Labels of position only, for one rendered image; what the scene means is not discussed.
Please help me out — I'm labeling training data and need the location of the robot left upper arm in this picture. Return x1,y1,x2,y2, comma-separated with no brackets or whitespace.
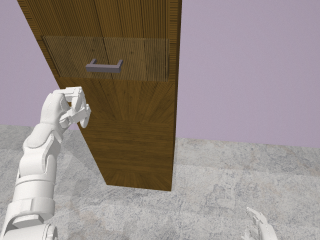
2,223,59,240

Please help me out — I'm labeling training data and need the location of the robot right hand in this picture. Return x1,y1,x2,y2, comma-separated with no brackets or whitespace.
241,207,279,240

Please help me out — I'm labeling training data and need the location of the drawer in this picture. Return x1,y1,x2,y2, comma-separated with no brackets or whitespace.
42,35,170,82

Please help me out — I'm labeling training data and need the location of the cabinet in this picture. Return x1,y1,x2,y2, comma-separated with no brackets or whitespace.
17,0,182,192

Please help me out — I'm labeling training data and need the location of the robot left hand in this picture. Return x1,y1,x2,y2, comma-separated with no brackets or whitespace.
40,86,91,134

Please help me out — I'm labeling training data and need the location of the handle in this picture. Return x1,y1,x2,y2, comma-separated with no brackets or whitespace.
85,58,123,73

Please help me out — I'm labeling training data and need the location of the left robot forearm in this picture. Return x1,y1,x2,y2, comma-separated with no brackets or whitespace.
0,123,64,240

